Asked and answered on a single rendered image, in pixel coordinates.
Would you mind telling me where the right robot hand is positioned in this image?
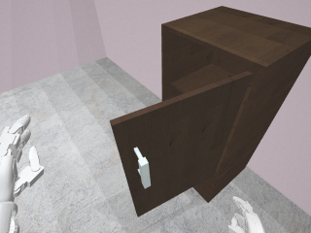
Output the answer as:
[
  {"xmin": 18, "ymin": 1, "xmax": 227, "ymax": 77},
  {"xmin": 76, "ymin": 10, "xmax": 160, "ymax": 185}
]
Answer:
[{"xmin": 228, "ymin": 196, "xmax": 265, "ymax": 233}]

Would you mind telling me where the cupboard door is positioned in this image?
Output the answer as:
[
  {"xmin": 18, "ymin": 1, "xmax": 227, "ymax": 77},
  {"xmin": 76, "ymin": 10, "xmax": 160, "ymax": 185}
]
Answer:
[{"xmin": 110, "ymin": 71, "xmax": 253, "ymax": 217}]

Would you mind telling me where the handle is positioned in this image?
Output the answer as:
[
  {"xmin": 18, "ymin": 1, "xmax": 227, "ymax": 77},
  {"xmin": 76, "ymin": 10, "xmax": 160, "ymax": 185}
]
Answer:
[{"xmin": 134, "ymin": 147, "xmax": 151, "ymax": 188}]

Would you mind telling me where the left robot hand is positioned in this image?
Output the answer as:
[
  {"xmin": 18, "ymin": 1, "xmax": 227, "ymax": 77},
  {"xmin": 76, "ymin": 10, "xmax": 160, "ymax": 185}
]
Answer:
[{"xmin": 0, "ymin": 115, "xmax": 44, "ymax": 202}]

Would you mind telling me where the left robot forearm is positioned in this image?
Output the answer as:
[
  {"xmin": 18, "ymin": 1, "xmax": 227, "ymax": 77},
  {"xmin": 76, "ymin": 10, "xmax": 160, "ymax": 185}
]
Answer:
[{"xmin": 0, "ymin": 201, "xmax": 19, "ymax": 233}]

